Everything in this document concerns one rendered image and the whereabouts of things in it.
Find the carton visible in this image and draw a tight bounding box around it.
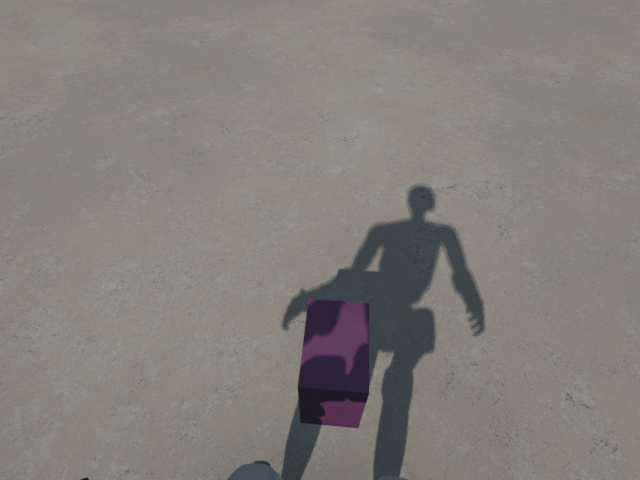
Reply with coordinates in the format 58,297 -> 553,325
298,299 -> 369,428

